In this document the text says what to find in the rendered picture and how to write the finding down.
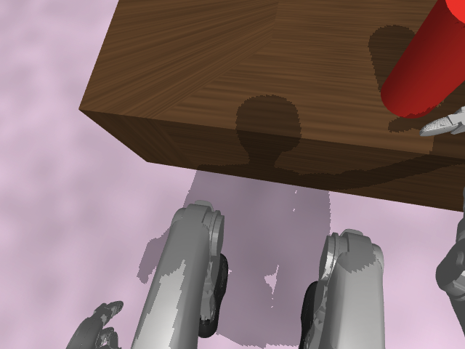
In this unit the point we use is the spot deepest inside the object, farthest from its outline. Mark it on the bottle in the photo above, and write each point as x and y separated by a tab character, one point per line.
433	64

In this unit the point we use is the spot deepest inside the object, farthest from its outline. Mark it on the left robot hand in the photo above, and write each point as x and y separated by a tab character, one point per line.
90	335

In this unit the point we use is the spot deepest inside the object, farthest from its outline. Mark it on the right robot hand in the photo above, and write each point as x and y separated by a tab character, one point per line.
453	122

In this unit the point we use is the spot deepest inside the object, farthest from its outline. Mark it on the right robot arm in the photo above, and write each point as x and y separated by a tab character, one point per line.
450	273

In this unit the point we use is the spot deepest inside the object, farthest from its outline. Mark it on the left robot foot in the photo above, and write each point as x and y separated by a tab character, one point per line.
208	327

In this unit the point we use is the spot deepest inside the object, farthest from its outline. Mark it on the right robot foot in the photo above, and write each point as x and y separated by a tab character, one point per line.
307	314

